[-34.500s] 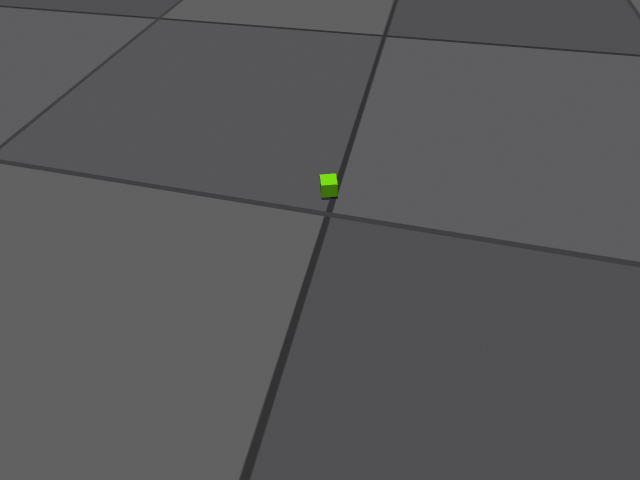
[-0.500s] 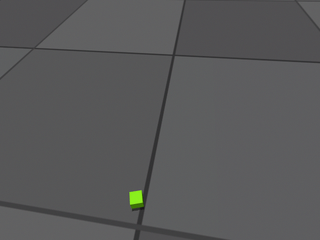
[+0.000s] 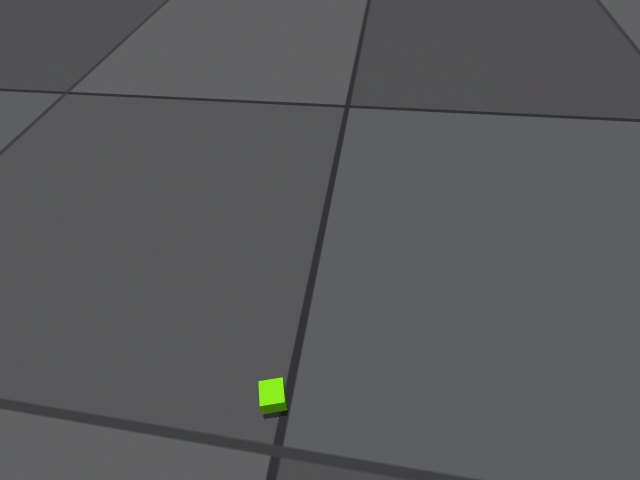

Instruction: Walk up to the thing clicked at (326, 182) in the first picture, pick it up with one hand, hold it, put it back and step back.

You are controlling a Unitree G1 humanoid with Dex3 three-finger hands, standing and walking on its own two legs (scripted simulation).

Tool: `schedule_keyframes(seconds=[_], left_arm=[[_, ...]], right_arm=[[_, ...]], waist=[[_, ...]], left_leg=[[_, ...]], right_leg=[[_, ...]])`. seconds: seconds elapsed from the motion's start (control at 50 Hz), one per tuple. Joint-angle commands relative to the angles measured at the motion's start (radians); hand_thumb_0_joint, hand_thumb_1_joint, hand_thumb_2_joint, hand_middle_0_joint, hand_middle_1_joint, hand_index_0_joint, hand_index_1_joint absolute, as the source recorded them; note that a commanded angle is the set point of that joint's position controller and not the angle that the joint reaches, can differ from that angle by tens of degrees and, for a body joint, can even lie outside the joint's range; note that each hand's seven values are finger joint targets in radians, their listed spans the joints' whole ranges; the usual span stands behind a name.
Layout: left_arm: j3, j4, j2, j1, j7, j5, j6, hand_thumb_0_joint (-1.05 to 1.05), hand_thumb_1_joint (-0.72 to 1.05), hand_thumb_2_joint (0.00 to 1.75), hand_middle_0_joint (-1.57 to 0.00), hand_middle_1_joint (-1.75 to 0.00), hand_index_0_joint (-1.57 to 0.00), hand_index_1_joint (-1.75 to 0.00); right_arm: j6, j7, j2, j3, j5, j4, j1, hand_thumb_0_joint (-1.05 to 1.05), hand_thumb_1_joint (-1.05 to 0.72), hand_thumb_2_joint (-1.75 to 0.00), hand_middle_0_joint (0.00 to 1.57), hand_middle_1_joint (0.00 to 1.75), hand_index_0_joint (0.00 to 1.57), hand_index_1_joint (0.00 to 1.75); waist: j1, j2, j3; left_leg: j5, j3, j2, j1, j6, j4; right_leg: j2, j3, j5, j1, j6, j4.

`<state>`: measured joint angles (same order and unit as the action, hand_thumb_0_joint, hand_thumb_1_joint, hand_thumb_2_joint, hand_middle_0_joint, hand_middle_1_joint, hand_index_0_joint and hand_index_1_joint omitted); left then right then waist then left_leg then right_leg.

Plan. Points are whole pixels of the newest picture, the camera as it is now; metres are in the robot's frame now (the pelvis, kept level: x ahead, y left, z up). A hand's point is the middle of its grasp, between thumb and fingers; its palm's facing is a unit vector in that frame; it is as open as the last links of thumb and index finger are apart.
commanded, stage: stand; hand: left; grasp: from above
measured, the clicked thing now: (273, 395) +0.46 +0.21 -0.74
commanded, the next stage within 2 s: step back in 0.20 s
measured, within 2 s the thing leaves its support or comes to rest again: neither
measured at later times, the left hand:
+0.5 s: hand out of the picture +0.10 +0.31 -0.18, palm faces -0.01 -0.93 -0.37, open 7.4 cm
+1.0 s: hand out of the picture +0.01 +0.30 -0.16, palm faces -0.11 -0.91 -0.40, open 7.4 cm
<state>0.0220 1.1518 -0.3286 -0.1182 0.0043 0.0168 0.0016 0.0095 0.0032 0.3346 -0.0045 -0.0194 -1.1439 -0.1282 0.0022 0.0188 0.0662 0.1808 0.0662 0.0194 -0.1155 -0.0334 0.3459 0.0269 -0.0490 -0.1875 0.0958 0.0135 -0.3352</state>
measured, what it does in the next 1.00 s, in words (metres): walks backwards: right foot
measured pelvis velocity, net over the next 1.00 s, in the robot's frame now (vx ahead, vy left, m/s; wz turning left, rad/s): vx -0.10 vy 0.04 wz -0.10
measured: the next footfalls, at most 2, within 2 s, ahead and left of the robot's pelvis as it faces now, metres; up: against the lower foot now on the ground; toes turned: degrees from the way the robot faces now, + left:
right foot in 0.88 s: -0.06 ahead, -0.06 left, +0.00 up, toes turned -1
left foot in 1.26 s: -0.14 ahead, +0.18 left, +0.00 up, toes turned -5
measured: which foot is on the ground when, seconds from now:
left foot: down 0.00-0.92, up 0.94-1.00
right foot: down 0.00-0.48, up 0.50-0.86, down 0.88-1.00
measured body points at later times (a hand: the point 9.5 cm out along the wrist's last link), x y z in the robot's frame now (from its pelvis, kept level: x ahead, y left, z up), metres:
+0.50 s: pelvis -0.03 +0.04 -0.03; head +0.04 +0.06 +0.42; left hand +0.10 +0.36 -0.16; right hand +0.04 -0.29 -0.14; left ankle -0.04 +0.14 -0.75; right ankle +0.00 -0.12 -0.74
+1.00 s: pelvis -0.10 +0.04 -0.02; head -0.05 +0.02 +0.42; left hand +0.01 +0.34 -0.13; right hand -0.02 -0.26 -0.16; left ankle -0.09 +0.15 -0.70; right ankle -0.10 -0.06 -0.75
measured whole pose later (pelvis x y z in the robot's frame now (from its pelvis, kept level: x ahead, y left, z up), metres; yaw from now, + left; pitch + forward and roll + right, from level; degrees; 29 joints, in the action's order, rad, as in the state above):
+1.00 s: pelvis -0.10 +0.04 -0.02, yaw -6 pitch -3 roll +1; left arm 0.07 0.87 -0.35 -0.16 0.00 0.03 -0.03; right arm -0.06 0.01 0.35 -0.05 0.00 -0.89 -0.09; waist 0.01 0.02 0.19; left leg 0.51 0.04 -0.07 -0.41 0.01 0.97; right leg -0.04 0.06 -0.33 0.27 -0.05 -0.65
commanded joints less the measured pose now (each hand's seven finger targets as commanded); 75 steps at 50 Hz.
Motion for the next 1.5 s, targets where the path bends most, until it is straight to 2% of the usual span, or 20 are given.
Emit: schedule_keyframes(seconds=[0.0,0.16,0.2,0.3,0.34,0.42,0.46,0.5,0.82,0.88,0.92,0.94,1.02,1.16,1.22,1.26,1.28,1.3,1.38,1.48], left_arm=[[0.039,-0.060,-0.213,0.034,-0.017,-0.004,0.025,0.00,0.90,0.90,-0.20,-0.30,-0.20,-0.30],[0.036,-0.066,-0.214,0.034,-0.017,-0.006,0.027,0.00,0.90,0.90,-0.20,-0.30,-0.20,-0.30],[0.091,-0.101,-0.286,0.007,-0.030,-0.026,0.020,0.00,0.90,0.90,-0.20,-0.30,-0.20,-0.30],[0.113,-0.207,-0.316,0.081,-0.039,-0.009,0.010,0.00,0.90,0.90,-0.20,-0.30,-0.20,-0.30],[0.113,-0.252,-0.314,0.119,-0.039,0.004,0.004,0.00,0.90,0.90,-0.20,-0.30,-0.20,-0.30],[0.095,-0.297,-0.270,0.134,-0.037,-0.003,-0.019,0.00,0.90,0.90,-0.20,-0.30,-0.20,-0.30],[0.084,-0.310,-0.191,0.103,-0.042,-0.020,-0.039,0.00,0.90,0.90,-0.20,-0.30,-0.20,-0.30],[0.075,-0.302,-0.184,0.017,-0.051,-0.017,-0.053,0.00,0.90,0.90,-0.20,-0.30,-0.20,-0.30],[0.104,-0.330,-0.217,-0.068,-0.031,0.009,-0.019,0.00,0.90,0.90,-0.20,-0.30,-0.20,-0.30],[0.118,-0.317,-0.263,-0.135,-0.033,0.023,-0.002,0.00,0.90,0.90,-0.20,-0.30,-0.20,-0.30],[0.139,-0.377,-0.383,-0.033,-0.030,0.020,-0.003,0.00,0.90,0.90,-0.20,-0.30,-0.20,-0.30],[0.139,-0.401,-0.355,-0.003,-0.033,0.020,0.001,0.00,0.90,0.90,-0.20,-0.30,-0.20,-0.30],[0.120,-0.425,-0.246,0.024,-0.041,0.011,-0.005,0.00,0.90,0.90,-0.20,-0.30,-0.20,-0.30],[0.117,-0.442,-0.254,-0.084,-0.039,0.016,-0.029,0.00,0.90,0.90,-0.20,-0.30,-0.20,-0.30],[0.113,-0.462,-0.273,-0.022,-0.028,-0.001,-0.049,0.00,0.90,0.90,-0.20,-0.30,-0.20,-0.30],[0.094,-0.482,-0.201,-0.026,-0.024,-0.007,-0.053,0.00,0.90,0.90,-0.20,-0.30,-0.20,-0.30],[0.117,-0.483,-0.239,0.038,-0.036,-0.001,-0.053,0.00,0.90,0.90,-0.20,-0.30,-0.20,-0.30],[0.123,-0.476,-0.255,0.053,-0.043,0.010,-0.052,0.00,0.90,0.90,-0.20,-0.30,-0.20,-0.30],[0.126,-0.406,-0.240,-0.111,-0.023,-0.009,-0.052,0.00,0.90,0.90,-0.20,-0.30,-0.20,-0.30],[0.121,-0.419,-0.228,-0.100,-0.022,0.005,-0.042,0.00,0.90,0.90,-0.20,-0.30,-0.20,-0.30]], right_arm=[[0.015,0.011,0.205,-0.032,0.006,0.058,0.032,0.00,-0.90,-0.90,0.20,0.30,0.20,0.30],[0.016,0.010,0.210,-0.033,0.006,0.062,0.039,0.00,-0.90,-0.90,0.20,0.30,0.20,0.30],[-0.010,0.004,0.236,-0.047,0.020,0.098,0.064,0.00,-0.90,-0.90,0.20,0.30,0.20,0.30],[-0.042,-0.002,0.225,-0.068,0.021,0.140,-0.013,0.00,-0.90,-0.90,0.20,0.30,0.20,0.30],[-0.054,-0.012,0.224,-0.073,0.019,0.156,-0.065,0.00,-0.90,-0.90,0.20,0.30,0.20,0.30],[-0.034,-0.009,0.240,-0.085,0.008,0.186,-0.081,0.00,-0.90,-0.90,0.20,0.30,0.20,0.30],[-0.022,0.002,0.336,-0.114,-0.013,0.203,-0.077,0.00,-0.90,-0.90,0.20,0.30,0.20,0.30],[-0.019,0.013,0.336,-0.113,-0.011,0.225,-0.066,0.00,-0.90,-0.90,0.20,0.30,0.20,0.30],[-0.029,0.028,0.283,-0.114,0.005,0.353,-0.002,0.00,-0.90,-0.90,0.20,0.30,0.20,0.30],[-0.034,0.022,0.249,-0.101,0.027,0.368,0.046,0.00,-0.90,-0.90,0.20,0.30,0.20,0.30],[-0.048,0.031,0.220,-0.099,0.023,0.368,0.069,0.00,-0.90,-0.90,0.20,0.30,0.20,0.30],[-0.050,0.031,0.250,-0.110,0.019,0.347,0.022,0.00,-0.90,-0.90,0.20,0.30,0.20,0.30],[-0.038,0.026,0.225,-0.086,0.029,0.314,-0.039,0.00,-0.90,-0.90,0.20,0.30,0.20,0.30],[-0.016,0.034,0.204,-0.075,0.018,0.351,-0.047,0.00,-0.90,-0.90,0.20,0.30,0.20,0.30],[-0.010,0.028,0.215,-0.096,-0.002,0.314,-0.130,0.00,-0.90,-0.90,0.20,0.30,0.20,0.30],[-0.007,0.024,0.352,-0.132,-0.030,0.336,-0.094,0.00,-0.90,-0.90,0.20,0.30,0.20,0.30],[-0.012,0.015,0.416,-0.141,-0.021,0.352,-0.059,0.00,-0.90,-0.90,0.20,0.30,0.20,0.30],[-0.004,0.019,0.414,-0.142,-0.018,0.358,-0.021,0.00,-0.90,-0.90,0.20,0.30,0.20,0.30],[0.003,0.026,0.276,-0.104,-0.019,0.386,0.077,0.00,-0.90,-0.90,0.20,0.30,0.20,0.30],[0.001,0.030,0.276,-0.114,-0.003,0.386,-0.034,0.00,-0.90,-0.90,0.20,0.30,0.20,0.30]], waist=[[0.000,-0.014,-0.062],[0.003,-0.018,-0.070],[-0.002,-0.040,-0.008],[-0.026,-0.198,-0.120],[-0.047,-0.208,-0.121],[-0.050,-0.093,-0.104],[-0.040,0.185,-0.101],[-0.021,0.124,-0.131],[-0.019,0.095,-0.146],[0.018,-0.061,-0.176],[0.047,-0.336,-0.056],[0.021,-0.274,-0.025],[0.001,-0.115,-0.077],[0.048,-0.227,-0.180],[-0.009,-0.199,-0.171],[-0.013,0.113,-0.140],[-0.054,0.190,-0.093],[-0.056,0.198,-0.049],[0.053,0.110,-0.037],[-0.017,0.129,-0.096]], left_leg=[[-0.082,0.061,0.092,-0.037,0.048,-0.064],[-0.137,0.058,0.095,-0.025,0.046,-0.052],[-0.286,0.037,0.052,-0.117,0.066,0.122],[0.244,-0.032,-0.069,-0.159,0.059,0.502],[0.335,0.003,-0.035,-0.143,0.074,0.533],[-0.221,0.028,0.043,-0.138,0.078,0.135],[-0.687,0.343,0.233,0.071,0.155,0.037],[-0.845,0.279,0.266,0.076,0.179,0.105],[-0.368,0.136,0.211,0.025,0.232,0.201],[-0.126,0.068,0.121,-0.192,0.130,0.342],[0.457,-0.003,-0.119,-0.293,0.033,0.746],[0.467,0.087,-0.090,-0.281,0.025,0.846],[0.343,0.087,-0.157,-0.322,0.020,0.864],[0.314,-0.019,-0.051,-0.318,0.014,0.329],[-0.018,-0.060,-0.047,-0.084,0.041,0.039],[-0.154,0.342,0.248,0.038,0.156,-0.001],[-0.211,0.440,0.386,-0.155,0.299,-0.034],[-0.179,0.504,0.425,-0.243,0.354,-0.061],[-0.301,0.145,0.205,-0.116,0.225,0.036],[-0.328,0.157,0.229,0.093,0.282,0.090]], right_leg=[[0.105,0.087,0.049,-0.017,-0.026,0.060],[0.107,0.086,0.088,-0.018,-0.028,0.057],[0.116,0.108,0.346,0.024,-0.063,-0.032],[0.329,0.266,0.415,0.072,-0.254,-0.012],[0.341,0.240,0.386,0.151,-0.259,-0.062],[0.150,0.093,0.252,0.127,-0.099,-0.296],[-0.134,0.108,-0.384,0.408,-0.049,-0.585],[-0.125,0.207,-0.446,0.416,-0.055,-0.747],[-0.056,0.087,-0.191,0.197,-0.027,-0.294],[0.067,0.265,0.199,0.002,-0.106,-0.129],[0.379,0.646,0.319,0.209,-0.370,0.003],[0.388,0.653,0.356,0.245,-0.381,-0.011],[0.179,0.302,0.467,0.118,-0.245,-0.112],[0.171,0.277,0.544,-0.172,-0.214,-0.223],[0.129,0.245,0.346,0.026,-0.144,-0.290],[-0.067,0.174,-0.153,0.374,-0.054,-0.484],[-0.143,0.189,-0.462,0.345,-0.029,-0.689],[-0.120,0.252,-0.458,0.323,-0.026,-0.840],[-0.161,0.263,-0.284,0.411,-0.030,-0.955],[-0.126,0.221,-0.303,0.442,0.031,-0.797]])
